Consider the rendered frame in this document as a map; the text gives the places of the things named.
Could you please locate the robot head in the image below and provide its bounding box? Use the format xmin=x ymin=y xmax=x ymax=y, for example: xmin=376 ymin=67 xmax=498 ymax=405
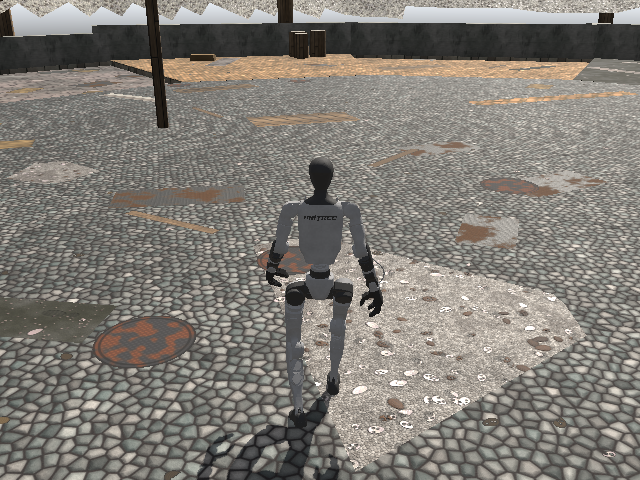
xmin=304 ymin=157 xmax=338 ymax=205

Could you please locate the robot left forearm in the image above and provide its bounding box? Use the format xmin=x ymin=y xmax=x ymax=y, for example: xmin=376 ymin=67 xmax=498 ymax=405
xmin=266 ymin=239 xmax=284 ymax=273

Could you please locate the robot right hand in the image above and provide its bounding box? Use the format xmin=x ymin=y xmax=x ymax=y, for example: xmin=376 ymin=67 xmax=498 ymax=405
xmin=360 ymin=288 xmax=383 ymax=317

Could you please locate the robot left hand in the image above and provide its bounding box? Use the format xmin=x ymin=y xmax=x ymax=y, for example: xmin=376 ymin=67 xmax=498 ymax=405
xmin=266 ymin=268 xmax=289 ymax=287

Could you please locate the robot left foot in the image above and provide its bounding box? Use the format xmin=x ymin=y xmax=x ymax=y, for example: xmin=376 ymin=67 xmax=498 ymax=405
xmin=289 ymin=409 xmax=307 ymax=428

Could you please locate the robot right forearm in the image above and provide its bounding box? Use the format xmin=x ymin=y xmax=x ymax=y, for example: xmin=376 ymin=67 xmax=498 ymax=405
xmin=358 ymin=242 xmax=380 ymax=292

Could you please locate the robot right upper arm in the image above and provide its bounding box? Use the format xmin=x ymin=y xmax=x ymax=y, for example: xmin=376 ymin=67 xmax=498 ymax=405
xmin=341 ymin=201 xmax=368 ymax=258

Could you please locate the robot left upper arm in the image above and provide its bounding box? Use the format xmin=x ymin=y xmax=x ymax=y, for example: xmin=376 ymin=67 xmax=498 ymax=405
xmin=273 ymin=201 xmax=300 ymax=254

